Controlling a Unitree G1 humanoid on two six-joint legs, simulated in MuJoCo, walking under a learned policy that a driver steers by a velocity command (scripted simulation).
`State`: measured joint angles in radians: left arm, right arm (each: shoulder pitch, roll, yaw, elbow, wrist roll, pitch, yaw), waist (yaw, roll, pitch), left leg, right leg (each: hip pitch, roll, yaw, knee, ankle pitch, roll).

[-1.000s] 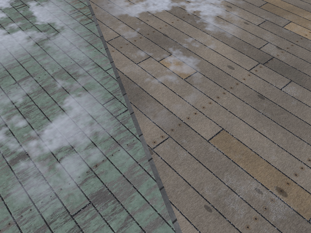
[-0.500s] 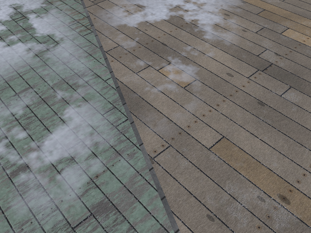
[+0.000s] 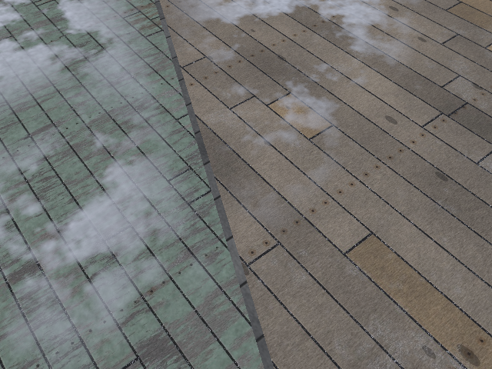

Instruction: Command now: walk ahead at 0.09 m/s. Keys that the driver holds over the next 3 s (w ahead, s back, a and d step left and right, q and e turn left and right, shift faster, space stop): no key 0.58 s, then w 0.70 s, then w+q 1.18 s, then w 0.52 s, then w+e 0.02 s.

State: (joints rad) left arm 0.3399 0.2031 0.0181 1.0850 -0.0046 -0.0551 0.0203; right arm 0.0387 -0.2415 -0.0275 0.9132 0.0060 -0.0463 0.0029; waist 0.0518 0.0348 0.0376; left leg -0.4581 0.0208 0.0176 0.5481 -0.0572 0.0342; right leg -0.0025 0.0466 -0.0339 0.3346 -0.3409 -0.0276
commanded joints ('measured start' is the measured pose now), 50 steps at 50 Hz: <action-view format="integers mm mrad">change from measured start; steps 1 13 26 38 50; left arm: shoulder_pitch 7 17 -55 27 -180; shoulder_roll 162 82 112 180 86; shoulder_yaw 31 18 21 60 61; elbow -26 10 5 -4 -125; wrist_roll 3 23 8 -24 -26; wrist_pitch -5 69 30 -16 -49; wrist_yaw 2 24 17 13 -29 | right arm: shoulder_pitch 138 8 109 56 381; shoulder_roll -170 -97 -77 -46 -64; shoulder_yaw -52 -15 -19 -22 -14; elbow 4 25 98 78 160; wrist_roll -17 4 -4 26 -4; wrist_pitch -9 26 32 -36 -58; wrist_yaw -11 -24 -30 2 11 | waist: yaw -100 15 -49 -34 -79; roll -51 37 -60 -191 34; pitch -94 -97 -50 165 30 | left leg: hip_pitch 329 90 300 -106 514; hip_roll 28 133 24 12 207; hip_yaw -43 -108 1 29 -191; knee -110 -264 -105 187 -364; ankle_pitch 390 -264 57 -395 161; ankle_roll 59 105 17 67 157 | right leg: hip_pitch -110 -90 -222 -145 -745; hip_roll -165 -78 -105 -384 -169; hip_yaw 71 12 56 422 50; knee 150 139 60 -88 754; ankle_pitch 696 176 247 -196 122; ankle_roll -52 53 12 -200 -29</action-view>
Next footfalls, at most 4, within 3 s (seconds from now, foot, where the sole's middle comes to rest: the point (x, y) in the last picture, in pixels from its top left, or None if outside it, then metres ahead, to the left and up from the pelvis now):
0.02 left None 0.15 0.11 -0.77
0.28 right None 0.08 -0.13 -0.77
1.30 right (315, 342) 0.56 -0.12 -0.77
1.88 left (222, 252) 0.82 0.16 -0.77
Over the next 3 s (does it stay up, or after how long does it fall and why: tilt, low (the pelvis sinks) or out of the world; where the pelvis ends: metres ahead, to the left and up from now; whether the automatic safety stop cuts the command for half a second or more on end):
stays up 1.19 0.35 0.00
